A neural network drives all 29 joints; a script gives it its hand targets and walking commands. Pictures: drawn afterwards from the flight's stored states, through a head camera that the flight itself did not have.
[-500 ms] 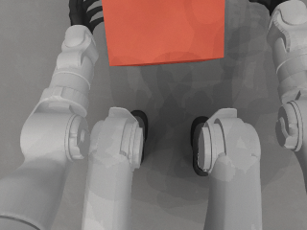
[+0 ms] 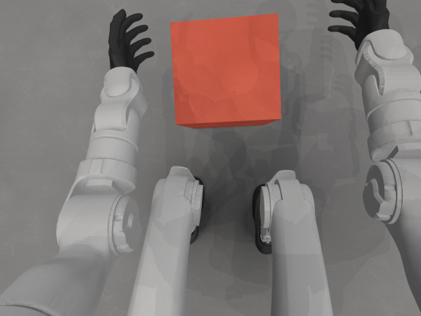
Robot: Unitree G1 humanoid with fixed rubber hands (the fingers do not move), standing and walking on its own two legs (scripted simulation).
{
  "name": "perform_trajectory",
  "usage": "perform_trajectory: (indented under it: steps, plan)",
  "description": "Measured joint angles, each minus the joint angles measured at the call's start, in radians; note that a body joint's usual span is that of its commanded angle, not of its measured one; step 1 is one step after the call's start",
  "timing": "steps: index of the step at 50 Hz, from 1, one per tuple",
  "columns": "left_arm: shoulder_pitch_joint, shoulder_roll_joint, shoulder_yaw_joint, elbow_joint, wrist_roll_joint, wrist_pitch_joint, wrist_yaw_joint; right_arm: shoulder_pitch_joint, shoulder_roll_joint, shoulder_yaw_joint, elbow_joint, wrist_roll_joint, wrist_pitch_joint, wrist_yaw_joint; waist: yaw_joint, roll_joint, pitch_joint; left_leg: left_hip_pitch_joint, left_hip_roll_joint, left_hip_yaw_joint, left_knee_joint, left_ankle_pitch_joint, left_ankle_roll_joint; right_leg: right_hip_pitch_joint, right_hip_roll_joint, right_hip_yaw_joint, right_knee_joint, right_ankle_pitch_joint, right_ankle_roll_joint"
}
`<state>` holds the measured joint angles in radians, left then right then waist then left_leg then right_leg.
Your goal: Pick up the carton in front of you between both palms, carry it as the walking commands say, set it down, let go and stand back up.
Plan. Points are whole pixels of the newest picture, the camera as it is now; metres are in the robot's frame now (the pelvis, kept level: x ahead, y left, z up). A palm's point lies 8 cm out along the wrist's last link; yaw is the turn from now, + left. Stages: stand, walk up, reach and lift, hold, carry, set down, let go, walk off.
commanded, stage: set down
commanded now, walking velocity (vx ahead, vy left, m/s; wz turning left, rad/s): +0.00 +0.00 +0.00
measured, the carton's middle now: (226, 83) +0.51 +0.00 -0.34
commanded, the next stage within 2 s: let go in 0.56 s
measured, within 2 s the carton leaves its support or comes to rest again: neither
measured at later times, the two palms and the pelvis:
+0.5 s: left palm (62, 31) +0.49 +0.17 +0.03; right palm out of the picture +0.53 -0.23 +0.03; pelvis +0.02 +0.00 +0.13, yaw -1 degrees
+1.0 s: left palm out of the picture +0.40 +0.21 +0.15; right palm out of the picture +0.41 -0.24 +0.15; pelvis +0.08 +0.00 +0.25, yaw -3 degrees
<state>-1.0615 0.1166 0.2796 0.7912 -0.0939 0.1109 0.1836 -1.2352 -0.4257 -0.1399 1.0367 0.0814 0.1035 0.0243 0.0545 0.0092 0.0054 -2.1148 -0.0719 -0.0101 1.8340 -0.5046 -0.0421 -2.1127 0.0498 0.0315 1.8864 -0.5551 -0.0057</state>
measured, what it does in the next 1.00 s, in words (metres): rises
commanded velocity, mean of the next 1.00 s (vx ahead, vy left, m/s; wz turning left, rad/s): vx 0.00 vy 0.00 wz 0.00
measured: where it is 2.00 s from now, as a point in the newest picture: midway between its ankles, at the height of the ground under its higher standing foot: (227, 226)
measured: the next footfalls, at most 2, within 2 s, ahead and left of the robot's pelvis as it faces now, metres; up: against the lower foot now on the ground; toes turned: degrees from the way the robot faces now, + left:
none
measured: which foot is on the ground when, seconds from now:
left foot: down 0.00-1.00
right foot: down 0.00-1.00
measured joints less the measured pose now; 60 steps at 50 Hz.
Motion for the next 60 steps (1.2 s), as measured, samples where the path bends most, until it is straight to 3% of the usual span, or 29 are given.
perform_trajectory:
  steps: [14, 29, 34, 40, 48, 60]
  plan:
    - [0.111, -0.018, -0.005, -0.147, 0.014, 0.050, -0.008, 0.093, 0.000, -0.034, -0.119, -0.030, 0.047, 0.042, 0.009, -0.008, -0.054, 0.180, 0.012, -0.006, -0.250, 0.047, 0.009, 0.176, 0.004, 0.010, -0.256, 0.056, 0.003]
    - [0.205, -0.056, 0.031, -0.142, 0.083, 0.026, -0.048, 0.172, 0.046, -0.100, -0.093, -0.101, 0.019, 0.078, 0.013, -0.018, -0.104, 0.456, 0.024, -0.018, -0.584, 0.131, 0.011, 0.450, 0.003, 0.016, -0.593, 0.145, -0.002]
    - [0.259, -0.055, 0.026, -0.147, 0.118, 0.012, -0.074, 0.229, 0.082, -0.127, -0.113, -0.145, 0.008, 0.070, 0.008, -0.017, -0.112, 0.542, 0.030, -0.026, -0.682, 0.158, 0.012, 0.538, 0.004, 0.014, -0.697, 0.175, -0.004]
    - [0.444, -0.037, -0.031, -0.196, 0.167, -0.009, -0.134, 0.443, 0.156, -0.129, -0.235, -0.179, -0.002, 0.020, -0.007, -0.013, -0.108, 0.702, 0.040, -0.033, -0.813, 0.182, 0.018, 0.703, 0.008, 0.013, -0.840, 0.206, -0.004]
    - [0.722, 0.023, -0.118, -0.250, 0.143, -0.044, -0.208, 0.770, 0.195, -0.069, -0.373, -0.129, -0.041, -0.004, -0.008, 0.003, -0.086, 0.985, 0.047, -0.030, -0.969, 0.192, 0.031, 0.992, 0.007, 0.023, -1.012, 0.226, 0.000]
    - [1.071, 0.051, -0.207, -0.298, 0.085, -0.116, -0.233, 1.141, 0.213, 0.008, -0.448, -0.097, -0.117, 0.004, -0.008, 0.012, -0.068, 1.412, 0.038, -0.031, -1.180, 0.208, 0.047, 1.423, -0.013, 0.031, -1.227, 0.240, 0.005]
